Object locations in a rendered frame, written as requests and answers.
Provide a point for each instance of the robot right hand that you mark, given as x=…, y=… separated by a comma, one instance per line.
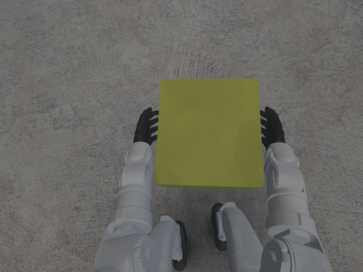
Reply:
x=273, y=132

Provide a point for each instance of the robot left foot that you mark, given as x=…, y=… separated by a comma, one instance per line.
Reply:
x=180, y=265

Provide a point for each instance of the robot left shin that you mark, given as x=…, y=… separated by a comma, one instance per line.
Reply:
x=176, y=255

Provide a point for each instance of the left robot upper arm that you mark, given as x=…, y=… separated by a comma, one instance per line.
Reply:
x=130, y=253

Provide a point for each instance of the robot left hand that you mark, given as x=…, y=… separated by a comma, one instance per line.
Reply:
x=143, y=131

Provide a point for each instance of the right robot forearm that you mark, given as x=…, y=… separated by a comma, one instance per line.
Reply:
x=287, y=199

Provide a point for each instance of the right robot upper arm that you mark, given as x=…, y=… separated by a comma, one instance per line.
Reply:
x=283, y=255

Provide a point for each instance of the carton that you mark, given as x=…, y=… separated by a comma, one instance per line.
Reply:
x=209, y=134

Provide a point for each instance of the left robot forearm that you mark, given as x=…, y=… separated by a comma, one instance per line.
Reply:
x=133, y=197

